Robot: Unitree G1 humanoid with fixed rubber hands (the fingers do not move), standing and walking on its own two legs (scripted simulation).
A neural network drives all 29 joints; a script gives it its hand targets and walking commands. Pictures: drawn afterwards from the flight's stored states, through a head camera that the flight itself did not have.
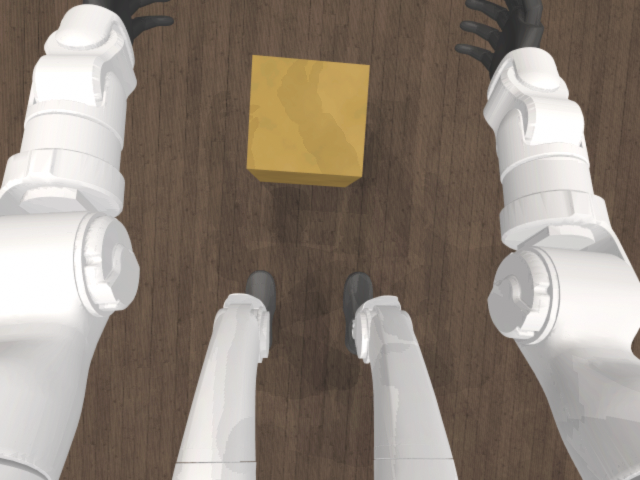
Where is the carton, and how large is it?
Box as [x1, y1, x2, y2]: [247, 55, 369, 186]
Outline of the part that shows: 252,55 247,169 260,181 346,186 360,177 362,170 369,65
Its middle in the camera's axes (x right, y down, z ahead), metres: -0.03 -0.23 +0.82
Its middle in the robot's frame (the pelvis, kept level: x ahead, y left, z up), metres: +0.55 +0.01 -0.53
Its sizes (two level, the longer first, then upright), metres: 0.210 0.200 0.250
